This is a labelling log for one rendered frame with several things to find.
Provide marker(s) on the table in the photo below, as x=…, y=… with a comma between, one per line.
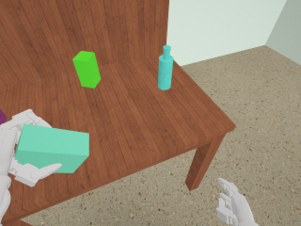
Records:
x=131, y=123

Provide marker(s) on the robot left hand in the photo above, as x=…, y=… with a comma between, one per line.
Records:
x=10, y=133

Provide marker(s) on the robot right hand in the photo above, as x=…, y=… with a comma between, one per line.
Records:
x=238, y=209

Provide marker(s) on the robot left forearm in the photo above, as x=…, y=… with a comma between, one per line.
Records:
x=5, y=197

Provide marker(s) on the sponge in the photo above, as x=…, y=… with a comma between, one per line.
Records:
x=42, y=146

